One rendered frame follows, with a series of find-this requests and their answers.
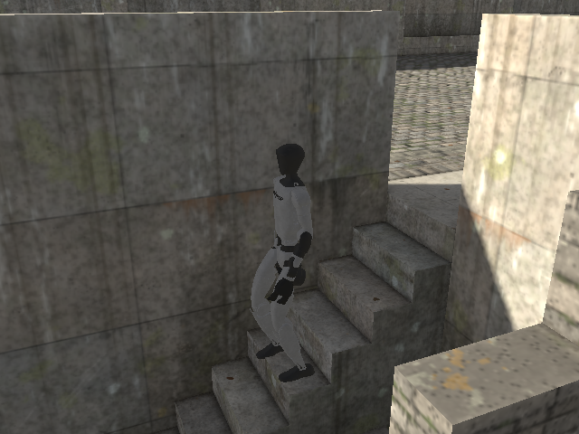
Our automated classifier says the robot head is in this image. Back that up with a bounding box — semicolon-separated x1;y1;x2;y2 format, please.
276;144;305;187

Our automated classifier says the left robot forearm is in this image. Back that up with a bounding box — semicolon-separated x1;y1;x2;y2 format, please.
283;231;312;281

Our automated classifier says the robot right upper arm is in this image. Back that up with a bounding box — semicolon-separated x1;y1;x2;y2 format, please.
273;175;286;186

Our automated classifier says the right robot shin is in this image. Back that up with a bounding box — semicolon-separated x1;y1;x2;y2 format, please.
250;309;280;346

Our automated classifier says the robot left hand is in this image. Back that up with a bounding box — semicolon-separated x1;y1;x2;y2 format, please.
267;278;294;305

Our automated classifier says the robot right hand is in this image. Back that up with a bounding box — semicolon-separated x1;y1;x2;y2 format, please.
273;247;282;274

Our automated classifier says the robot left upper arm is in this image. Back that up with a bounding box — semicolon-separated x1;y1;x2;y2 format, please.
291;188;313;241

